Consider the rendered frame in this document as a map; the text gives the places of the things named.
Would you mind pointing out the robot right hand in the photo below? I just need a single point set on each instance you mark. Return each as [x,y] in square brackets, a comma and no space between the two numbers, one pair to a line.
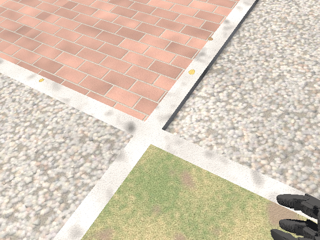
[310,206]

